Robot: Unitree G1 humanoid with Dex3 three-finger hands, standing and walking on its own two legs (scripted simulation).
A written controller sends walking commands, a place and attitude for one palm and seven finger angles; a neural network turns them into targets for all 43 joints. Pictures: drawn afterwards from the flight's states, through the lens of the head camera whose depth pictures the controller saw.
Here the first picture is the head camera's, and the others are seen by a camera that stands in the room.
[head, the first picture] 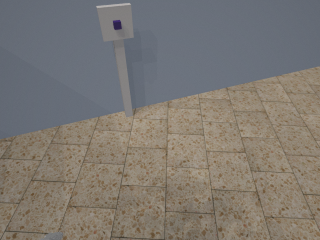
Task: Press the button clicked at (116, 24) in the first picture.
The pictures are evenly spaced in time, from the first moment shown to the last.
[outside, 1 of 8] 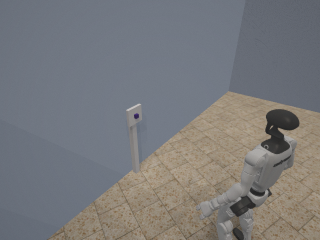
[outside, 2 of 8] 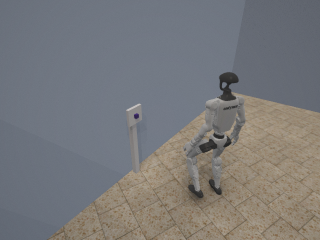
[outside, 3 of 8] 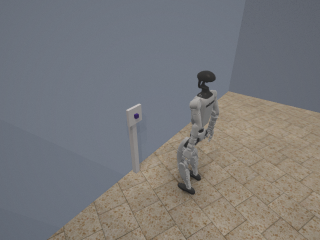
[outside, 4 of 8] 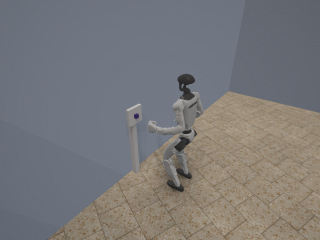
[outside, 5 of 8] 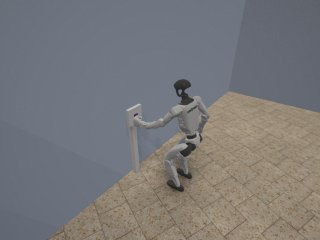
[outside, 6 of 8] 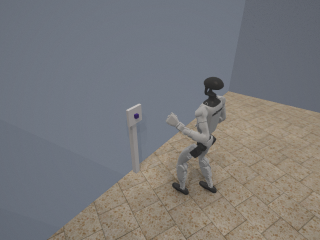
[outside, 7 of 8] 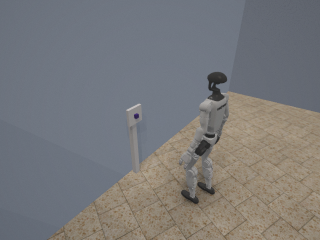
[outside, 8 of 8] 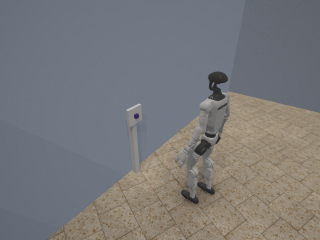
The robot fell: no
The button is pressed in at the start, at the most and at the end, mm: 0 12 0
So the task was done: yes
